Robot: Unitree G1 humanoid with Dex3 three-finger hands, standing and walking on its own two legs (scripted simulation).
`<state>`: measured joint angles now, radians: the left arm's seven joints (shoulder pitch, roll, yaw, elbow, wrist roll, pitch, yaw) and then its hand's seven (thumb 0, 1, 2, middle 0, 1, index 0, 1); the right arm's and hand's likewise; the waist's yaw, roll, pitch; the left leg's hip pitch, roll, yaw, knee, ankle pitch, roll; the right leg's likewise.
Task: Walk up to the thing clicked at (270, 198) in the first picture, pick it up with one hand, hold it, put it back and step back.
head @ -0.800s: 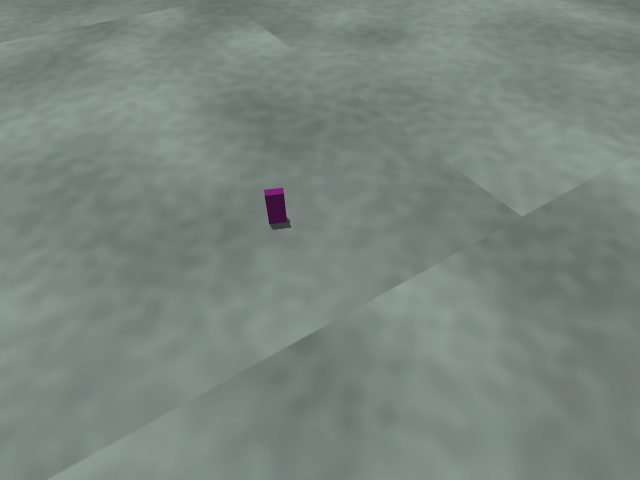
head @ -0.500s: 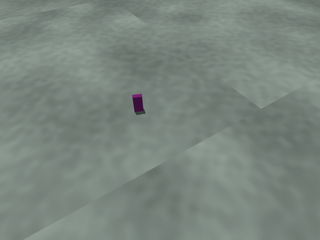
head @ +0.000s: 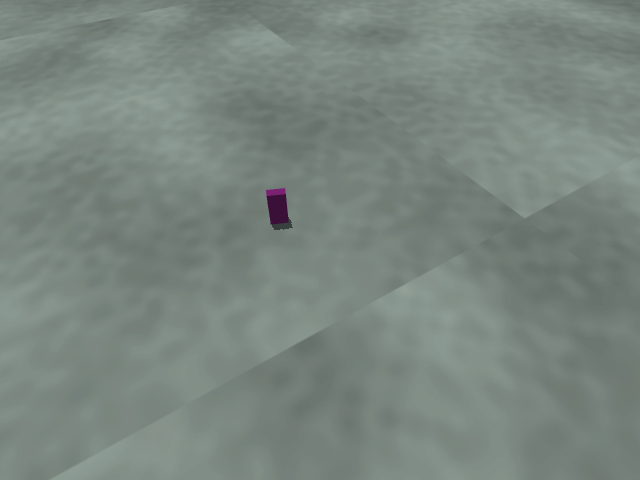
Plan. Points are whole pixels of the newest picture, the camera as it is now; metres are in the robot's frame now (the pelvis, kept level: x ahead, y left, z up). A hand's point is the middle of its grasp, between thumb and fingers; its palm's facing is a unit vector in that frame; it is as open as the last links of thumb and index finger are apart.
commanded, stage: stand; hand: left
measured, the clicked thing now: (277, 206) +1.28 +0.25 -0.70
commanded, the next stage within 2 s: walk up in 0.32 s
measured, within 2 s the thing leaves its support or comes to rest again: neither
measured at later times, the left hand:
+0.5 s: hand out of the picture +0.07 +0.29 -0.15, palm faces +0.05 -0.94 -0.35, open 7.4 cm
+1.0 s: hand (109, 398) +0.27 +0.36 -0.15, palm faces -0.04 -0.94 -0.33, open 7.4 cm
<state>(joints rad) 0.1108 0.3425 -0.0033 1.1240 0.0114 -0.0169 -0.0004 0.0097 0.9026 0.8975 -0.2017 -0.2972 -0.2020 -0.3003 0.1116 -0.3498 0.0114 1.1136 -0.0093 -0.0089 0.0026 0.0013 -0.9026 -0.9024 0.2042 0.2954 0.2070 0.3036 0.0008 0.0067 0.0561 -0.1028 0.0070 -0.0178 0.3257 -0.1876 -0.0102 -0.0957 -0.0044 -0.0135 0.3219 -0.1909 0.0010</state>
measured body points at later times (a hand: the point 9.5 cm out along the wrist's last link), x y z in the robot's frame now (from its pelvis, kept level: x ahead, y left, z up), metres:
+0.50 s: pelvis +0.02 +0.02 -0.01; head +0.03 +0.02 +0.44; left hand +0.06 +0.33 -0.13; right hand +0.11 -0.31 -0.13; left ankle +0.02 +0.14 -0.72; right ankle -0.01 -0.12 -0.75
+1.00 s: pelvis +0.21 +0.08 -0.01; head +0.21 +0.10 +0.44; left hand +0.27 +0.41 -0.13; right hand +0.23 -0.23 -0.12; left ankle +0.14 +0.19 -0.75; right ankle +0.36 -0.07 -0.70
